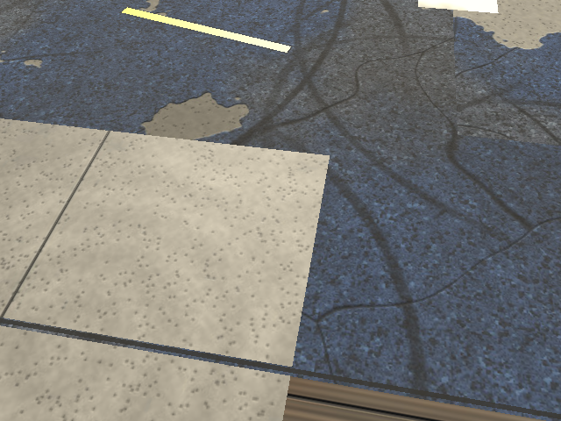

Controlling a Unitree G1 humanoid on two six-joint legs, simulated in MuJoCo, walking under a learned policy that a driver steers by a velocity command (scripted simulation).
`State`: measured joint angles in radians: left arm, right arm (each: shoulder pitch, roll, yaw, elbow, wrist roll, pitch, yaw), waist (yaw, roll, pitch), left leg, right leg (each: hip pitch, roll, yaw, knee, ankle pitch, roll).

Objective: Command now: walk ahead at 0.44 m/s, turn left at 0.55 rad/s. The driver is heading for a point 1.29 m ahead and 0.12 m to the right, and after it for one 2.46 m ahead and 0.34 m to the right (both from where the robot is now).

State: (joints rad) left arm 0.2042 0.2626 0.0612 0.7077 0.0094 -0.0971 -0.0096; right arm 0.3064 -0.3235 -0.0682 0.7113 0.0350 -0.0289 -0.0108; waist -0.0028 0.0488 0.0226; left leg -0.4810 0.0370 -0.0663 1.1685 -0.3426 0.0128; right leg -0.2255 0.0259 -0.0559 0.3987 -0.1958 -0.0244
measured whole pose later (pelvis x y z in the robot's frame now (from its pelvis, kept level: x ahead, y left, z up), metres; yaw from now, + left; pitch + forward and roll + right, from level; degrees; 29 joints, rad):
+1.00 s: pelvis +0.24 +0.00 +0.02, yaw -15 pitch +2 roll +4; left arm 0.39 0.27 0.05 0.77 -0.01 -0.04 0.03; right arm 0.07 -0.33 -0.11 0.78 0.01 -0.06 0.00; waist 0.04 0.02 0.00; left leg -0.56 0.02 -0.07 0.72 -0.07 -0.05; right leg -0.10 0.01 0.12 0.29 -0.22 -0.06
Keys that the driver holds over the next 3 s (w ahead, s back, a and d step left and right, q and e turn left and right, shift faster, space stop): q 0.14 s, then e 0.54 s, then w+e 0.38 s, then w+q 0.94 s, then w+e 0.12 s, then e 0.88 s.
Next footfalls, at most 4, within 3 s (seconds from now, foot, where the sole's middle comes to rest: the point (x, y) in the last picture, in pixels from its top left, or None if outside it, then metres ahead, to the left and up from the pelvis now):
0.28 left None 0.29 0.15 -0.78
0.70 right None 0.22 -0.09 -0.78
1.22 left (266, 412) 0.51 0.08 -0.78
1.68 right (373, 315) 0.76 -0.19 -0.78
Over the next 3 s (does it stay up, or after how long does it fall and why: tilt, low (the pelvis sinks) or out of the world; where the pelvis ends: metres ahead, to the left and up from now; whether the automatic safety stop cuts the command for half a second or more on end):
stays up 1.05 -0.01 0.00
